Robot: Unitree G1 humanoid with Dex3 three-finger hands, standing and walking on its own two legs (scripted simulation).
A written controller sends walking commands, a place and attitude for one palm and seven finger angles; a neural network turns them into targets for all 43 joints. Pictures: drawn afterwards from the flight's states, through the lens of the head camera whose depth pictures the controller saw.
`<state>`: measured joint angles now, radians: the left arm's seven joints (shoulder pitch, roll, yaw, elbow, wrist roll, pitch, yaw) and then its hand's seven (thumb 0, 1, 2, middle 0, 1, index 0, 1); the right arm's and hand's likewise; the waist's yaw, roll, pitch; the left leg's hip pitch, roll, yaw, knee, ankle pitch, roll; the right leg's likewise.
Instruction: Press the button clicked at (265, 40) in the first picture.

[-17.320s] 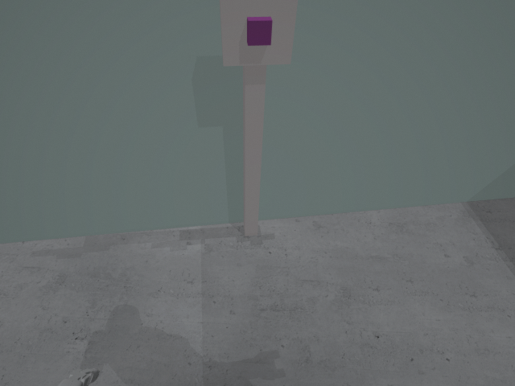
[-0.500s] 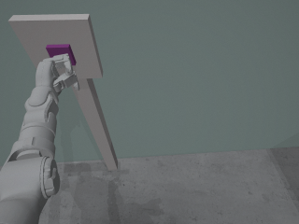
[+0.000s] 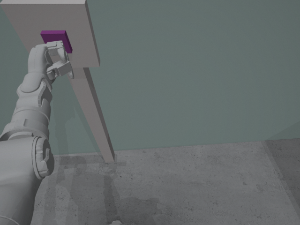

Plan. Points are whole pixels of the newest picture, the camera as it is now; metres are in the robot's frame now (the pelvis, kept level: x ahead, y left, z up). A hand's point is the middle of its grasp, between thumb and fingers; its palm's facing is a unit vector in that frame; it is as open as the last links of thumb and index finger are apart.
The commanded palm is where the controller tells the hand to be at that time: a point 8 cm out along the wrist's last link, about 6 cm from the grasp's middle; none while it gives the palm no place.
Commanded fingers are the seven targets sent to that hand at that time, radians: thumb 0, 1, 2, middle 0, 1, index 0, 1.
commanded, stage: hold the button down briefly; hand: left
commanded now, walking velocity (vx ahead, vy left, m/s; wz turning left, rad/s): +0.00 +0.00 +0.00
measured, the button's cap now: (58, 40) +0.55 +0.22 +0.19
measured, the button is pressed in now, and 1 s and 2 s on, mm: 8 0 0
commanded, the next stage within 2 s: pull the fist back off the button in 0.16 s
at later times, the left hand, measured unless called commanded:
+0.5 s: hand (68, 64) +0.49 +0.19 +0.16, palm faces +0.06 -1.00 +0.00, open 3.0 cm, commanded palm +0.46 +0.23 +0.16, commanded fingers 0.00 0.90 0.90 -1.30 -1.50 -1.30 -1.50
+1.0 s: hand (65, 79) +0.44 +0.19 +0.16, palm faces +0.06 -1.00 +0.00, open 3.1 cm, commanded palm +0.40 +0.24 +0.16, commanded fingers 0.00 0.90 0.90 -1.30 -1.50 -1.30 -1.50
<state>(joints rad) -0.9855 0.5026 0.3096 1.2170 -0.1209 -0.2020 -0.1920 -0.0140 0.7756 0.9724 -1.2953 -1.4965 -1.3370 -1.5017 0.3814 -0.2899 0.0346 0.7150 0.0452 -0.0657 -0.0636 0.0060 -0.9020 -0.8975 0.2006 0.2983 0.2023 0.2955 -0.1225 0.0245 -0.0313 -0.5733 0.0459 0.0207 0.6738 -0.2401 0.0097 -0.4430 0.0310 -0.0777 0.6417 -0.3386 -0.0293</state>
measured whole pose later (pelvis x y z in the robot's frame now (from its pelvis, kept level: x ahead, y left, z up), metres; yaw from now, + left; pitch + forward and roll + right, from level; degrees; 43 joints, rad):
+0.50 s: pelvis +0.00 +0.01 +0.00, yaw -1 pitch +8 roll -2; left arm -0.96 0.48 0.33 1.18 -0.12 -0.22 -0.17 0.02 0.79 0.96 -1.30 -1.50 -1.32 -1.50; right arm 0.42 -0.29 0.03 0.72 0.03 -0.09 -0.05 0.01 -0.90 -0.90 0.20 0.30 0.20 0.30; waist -0.12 0.03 -0.04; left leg -0.59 0.04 0.03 0.68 -0.24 0.02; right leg -0.46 0.03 -0.06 0.66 -0.34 -0.02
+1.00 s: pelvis +0.03 +0.00 +0.01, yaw -2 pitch +4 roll +0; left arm -0.53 0.34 0.29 0.61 -0.20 -0.05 -0.17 0.01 0.90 0.90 -1.30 -1.50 -1.30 -1.50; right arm 0.30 -0.27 0.02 0.61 0.07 -0.04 -0.06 0.01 -0.90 -0.90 0.20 0.30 0.20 0.30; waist -0.03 0.04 -0.06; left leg -0.41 0.04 0.06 0.61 -0.27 0.01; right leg -0.30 0.03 -0.03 0.59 -0.36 -0.03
